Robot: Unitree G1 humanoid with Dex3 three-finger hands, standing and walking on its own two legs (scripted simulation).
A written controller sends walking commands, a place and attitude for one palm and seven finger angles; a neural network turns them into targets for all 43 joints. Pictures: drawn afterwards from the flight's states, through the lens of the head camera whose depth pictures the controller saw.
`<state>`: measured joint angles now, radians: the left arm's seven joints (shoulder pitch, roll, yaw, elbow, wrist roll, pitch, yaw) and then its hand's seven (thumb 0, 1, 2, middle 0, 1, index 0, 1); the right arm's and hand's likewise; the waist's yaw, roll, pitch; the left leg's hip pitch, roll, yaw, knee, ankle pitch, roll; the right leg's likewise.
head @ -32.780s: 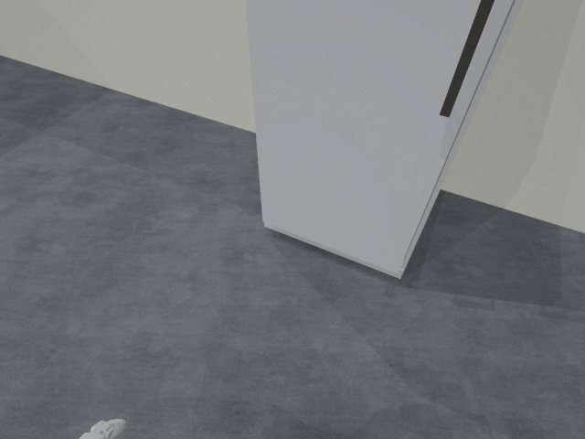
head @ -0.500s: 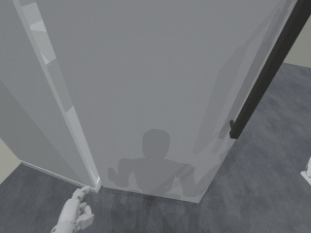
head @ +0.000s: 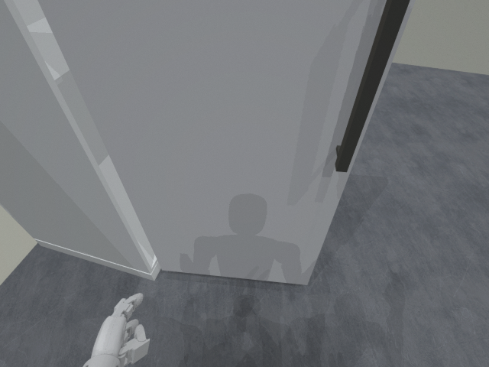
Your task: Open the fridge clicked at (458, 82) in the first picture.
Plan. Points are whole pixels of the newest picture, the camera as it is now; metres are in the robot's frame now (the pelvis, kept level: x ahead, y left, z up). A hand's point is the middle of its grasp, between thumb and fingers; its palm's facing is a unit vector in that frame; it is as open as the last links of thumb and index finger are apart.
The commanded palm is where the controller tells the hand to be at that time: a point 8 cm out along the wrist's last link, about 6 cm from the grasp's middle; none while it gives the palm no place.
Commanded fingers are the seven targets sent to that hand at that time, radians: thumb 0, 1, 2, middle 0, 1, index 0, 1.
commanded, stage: step back with the hand held close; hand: right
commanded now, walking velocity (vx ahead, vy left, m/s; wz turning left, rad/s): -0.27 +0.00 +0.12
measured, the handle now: (368, 71) +0.52 -0.18 +0.24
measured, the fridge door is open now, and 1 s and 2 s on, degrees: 79 79 79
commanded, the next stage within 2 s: stop stepping back and stand still in 0.48 s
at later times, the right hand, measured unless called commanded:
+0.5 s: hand out of the picture +0.14 -0.25 +0.17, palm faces +0.32 +0.84 -0.44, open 7.4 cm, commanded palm +0.08 -0.29 +0.18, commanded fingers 0.00 -0.90 -0.90 0.20 0.30 0.20 0.30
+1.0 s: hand out of the picture +0.10 -0.26 +0.16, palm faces +0.28 +0.91 -0.32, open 7.5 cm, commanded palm +0.03 -0.32 +0.18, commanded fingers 0.00 -0.90 -0.90 0.20 0.30 0.20 0.30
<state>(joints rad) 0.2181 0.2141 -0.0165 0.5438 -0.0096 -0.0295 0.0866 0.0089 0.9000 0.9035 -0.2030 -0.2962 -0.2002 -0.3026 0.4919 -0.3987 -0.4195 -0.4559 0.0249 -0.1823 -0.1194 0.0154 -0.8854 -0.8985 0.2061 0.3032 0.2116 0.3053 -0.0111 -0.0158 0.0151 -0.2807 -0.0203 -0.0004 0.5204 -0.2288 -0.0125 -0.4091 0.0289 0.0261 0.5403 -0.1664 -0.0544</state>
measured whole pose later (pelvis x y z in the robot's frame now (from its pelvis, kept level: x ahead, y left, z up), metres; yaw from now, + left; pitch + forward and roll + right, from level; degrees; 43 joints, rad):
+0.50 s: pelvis -0.09 +0.00 +0.00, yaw +5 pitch +5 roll +3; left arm 0.14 0.16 -0.04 0.60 0.02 -0.11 0.05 0.01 0.90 0.90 -0.21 -0.30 -0.20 -0.30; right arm 0.51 -0.44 -0.43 -0.56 0.06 -0.22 -0.12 0.02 -0.89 -0.90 0.20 0.30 0.21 0.30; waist -0.04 0.03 -0.01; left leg -0.17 -0.06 -0.03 0.42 -0.35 0.00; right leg -0.50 -0.06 -0.04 0.49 -0.07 -0.02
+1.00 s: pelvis -0.15 -0.04 +0.02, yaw +7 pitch +1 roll +3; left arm 0.31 0.15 -0.04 0.63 0.01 -0.16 0.07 0.01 0.90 0.90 -0.20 -0.30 -0.20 -0.30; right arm 0.49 -0.37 -0.37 -0.47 0.04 -0.17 -0.15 0.02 -0.89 -0.90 0.20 0.30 0.20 0.30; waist 0.05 0.06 -0.04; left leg -0.23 -0.06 0.00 0.53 -0.35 0.01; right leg -0.27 0.02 0.04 0.35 -0.09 -0.05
